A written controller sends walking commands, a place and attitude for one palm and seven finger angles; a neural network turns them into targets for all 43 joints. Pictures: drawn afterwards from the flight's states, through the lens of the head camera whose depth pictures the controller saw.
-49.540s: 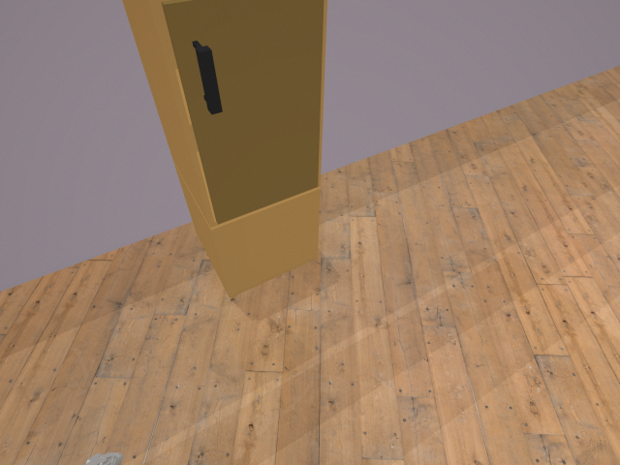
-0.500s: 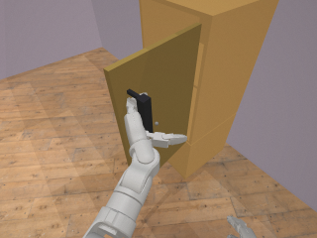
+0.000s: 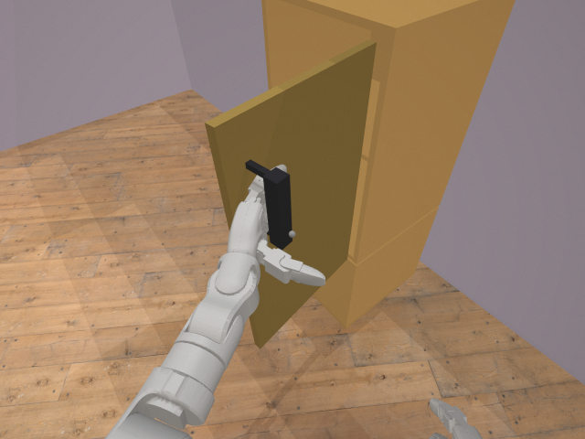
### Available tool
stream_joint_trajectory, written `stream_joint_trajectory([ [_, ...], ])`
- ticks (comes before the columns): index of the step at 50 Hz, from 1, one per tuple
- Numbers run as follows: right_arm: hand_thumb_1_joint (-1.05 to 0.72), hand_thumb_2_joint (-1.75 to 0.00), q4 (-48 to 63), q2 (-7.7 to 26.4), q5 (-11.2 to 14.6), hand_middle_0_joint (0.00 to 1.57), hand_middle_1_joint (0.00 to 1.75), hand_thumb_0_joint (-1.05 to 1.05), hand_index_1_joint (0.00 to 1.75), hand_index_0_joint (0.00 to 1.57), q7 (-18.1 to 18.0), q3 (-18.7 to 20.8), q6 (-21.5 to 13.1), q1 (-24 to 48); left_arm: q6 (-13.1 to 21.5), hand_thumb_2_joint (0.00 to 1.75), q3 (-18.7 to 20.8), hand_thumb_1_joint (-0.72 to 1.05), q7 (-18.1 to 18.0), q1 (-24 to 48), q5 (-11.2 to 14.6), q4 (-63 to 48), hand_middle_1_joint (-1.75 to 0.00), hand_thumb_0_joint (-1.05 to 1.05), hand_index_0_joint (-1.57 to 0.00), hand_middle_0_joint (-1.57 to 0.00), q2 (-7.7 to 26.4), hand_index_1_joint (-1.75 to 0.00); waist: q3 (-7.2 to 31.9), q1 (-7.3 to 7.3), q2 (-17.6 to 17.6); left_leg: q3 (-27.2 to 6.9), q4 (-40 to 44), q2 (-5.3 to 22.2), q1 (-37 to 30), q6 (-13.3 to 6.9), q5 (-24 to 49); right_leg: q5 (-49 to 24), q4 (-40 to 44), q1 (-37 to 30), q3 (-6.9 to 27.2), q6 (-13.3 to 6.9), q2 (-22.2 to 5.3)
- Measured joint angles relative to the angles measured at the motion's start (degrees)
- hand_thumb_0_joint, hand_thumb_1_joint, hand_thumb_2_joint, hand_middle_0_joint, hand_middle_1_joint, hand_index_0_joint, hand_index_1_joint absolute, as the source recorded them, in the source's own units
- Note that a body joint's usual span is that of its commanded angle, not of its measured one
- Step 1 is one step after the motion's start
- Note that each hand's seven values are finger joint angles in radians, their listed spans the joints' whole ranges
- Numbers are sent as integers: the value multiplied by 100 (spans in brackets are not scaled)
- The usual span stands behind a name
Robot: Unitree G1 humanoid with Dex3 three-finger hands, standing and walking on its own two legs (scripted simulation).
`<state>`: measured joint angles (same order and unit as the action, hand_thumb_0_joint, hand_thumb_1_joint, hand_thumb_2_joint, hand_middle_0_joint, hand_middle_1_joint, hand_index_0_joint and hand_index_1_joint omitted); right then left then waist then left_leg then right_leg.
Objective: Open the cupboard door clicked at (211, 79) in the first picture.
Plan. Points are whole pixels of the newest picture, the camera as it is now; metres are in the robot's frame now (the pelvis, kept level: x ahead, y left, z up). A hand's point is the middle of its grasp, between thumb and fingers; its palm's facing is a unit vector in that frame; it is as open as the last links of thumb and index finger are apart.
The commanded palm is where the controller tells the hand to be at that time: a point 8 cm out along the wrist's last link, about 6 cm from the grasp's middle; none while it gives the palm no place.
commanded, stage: slide the hand sideways off the handle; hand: left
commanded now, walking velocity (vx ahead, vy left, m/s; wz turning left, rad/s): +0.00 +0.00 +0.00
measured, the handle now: (267, 204) +0.41 +0.06 +0.12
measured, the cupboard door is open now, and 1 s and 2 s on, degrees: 100 100 100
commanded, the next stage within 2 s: draw the hand back to the body in 0.90 s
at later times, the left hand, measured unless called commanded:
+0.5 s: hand (269, 261) +0.31 +0.05 +0.12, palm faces -0.07 -1.00 +0.00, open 16.3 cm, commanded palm +0.28 +0.11 +0.12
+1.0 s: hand (230, 295) +0.26 +0.09 +0.11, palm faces -0.05 -1.00 -0.02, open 16.3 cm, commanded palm +0.24 +0.14 +0.12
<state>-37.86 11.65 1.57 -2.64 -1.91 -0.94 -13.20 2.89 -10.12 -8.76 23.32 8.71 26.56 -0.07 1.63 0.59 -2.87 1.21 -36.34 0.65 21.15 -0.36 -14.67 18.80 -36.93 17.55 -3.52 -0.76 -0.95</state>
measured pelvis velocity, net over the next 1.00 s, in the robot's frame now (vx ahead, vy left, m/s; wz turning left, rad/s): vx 0.04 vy -0.02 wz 0.01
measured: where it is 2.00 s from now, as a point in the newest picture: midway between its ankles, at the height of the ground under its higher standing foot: outside the picture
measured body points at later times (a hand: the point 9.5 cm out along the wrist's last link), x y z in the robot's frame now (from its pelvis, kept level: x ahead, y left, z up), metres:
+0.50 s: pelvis +0.03 -0.02 +0.01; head +0.01 -0.03 +0.45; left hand +0.31 +0.10 +0.12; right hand +0.22 -0.23 -0.07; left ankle +0.05 +0.11 -0.72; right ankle +0.01 -0.11 -0.72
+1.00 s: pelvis +0.04 -0.02 +0.00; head +0.02 -0.05 +0.45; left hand +0.26 +0.15 +0.12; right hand +0.22 -0.24 -0.08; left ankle +0.05 +0.11 -0.72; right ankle +0.01 -0.11 -0.72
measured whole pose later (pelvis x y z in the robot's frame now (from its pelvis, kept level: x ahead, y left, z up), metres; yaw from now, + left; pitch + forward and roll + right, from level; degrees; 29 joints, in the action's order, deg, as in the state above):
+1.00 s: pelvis +0.04 -0.02 +0.00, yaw +1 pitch -1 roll +0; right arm -32.0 12.7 1.2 -3.0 -2.7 -5.6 -12.4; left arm 1.5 -3.0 4.9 -18.1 9.9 -14.6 7.7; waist 2.4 -1.1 -3.4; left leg 0.0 -36.8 1.7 17.9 1.3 -18.1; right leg 22.3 -36.8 13.8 -4.5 -2.1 0.3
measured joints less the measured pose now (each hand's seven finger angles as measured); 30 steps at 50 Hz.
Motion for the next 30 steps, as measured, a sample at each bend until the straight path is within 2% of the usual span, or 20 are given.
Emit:
stream_joint_trajectory([
  [4, -90, -90, 102, -34, -49, 20, 30, 1, 29, 20, 178, 27, -116, -72, 194, 30, 99, -50, -194, -393, -230, -352, -32, -1, -16, -14, -115, -32, 48, -6, 32, 97, 50, 28, -37, 0, -7, 0, -4, 29, 98, -3, 23],
  [7, -90, -90, 187, -62, -55, 20, 30, 1, 29, 20, 251, 23, -117, -114, 286, 30, 70, -50, -129, -804, -335, -782, -31, -1, -15, -12, -75, -31, 58, -21, 56, 133, 71, 63, -106, 14, -38, 11, 22, -23, 137, -16, 58],
  [10, -90, -90, 241, -61, -44, 20, 30, 1, 29, 20, 250, 7, -72, -92, 219, 30, 17, -50, -14, -1150, -393, -1180, -31, -1, -14, -13, 12, -31, 36, -36, 56, 132, 94, 93, -194, 30, -66, 18, 81, -123, 138, -29, 90],
  [19, -90, -90, 400, -29, -46, 20, 30, 2, 29, 20, 160, -35, 11, 167, -183, 30, -85, -50, 216, -2036, -342, -2233, -30, -1, -14, -14, 160, -30, -3, -90, 36, 76, 216, 115, -429, 76, -106, 55, 245, -394, 84, -66, 122],
  [30, -90, -90, 651, -31, -67, 20, 30, 1, 29, 20, 135, -97, 42, 335, -380, 30, 263, -50, 666, -3098, -217, -3343, -30, -1, -15, -15, 450, -30, 59, -176, 25, 9, 299, 127, -603, 144, -187, 165, 321, -587, 20, -118, 143],
])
